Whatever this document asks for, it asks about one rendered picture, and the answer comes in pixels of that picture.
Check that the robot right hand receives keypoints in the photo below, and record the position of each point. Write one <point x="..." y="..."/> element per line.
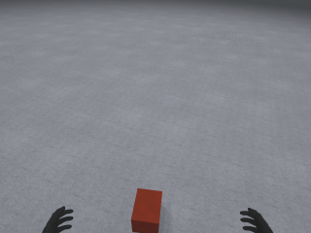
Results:
<point x="258" y="221"/>

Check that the robot left hand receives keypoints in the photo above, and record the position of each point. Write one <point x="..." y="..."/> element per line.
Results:
<point x="55" y="220"/>

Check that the carton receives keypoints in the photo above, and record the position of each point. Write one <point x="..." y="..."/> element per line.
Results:
<point x="146" y="211"/>

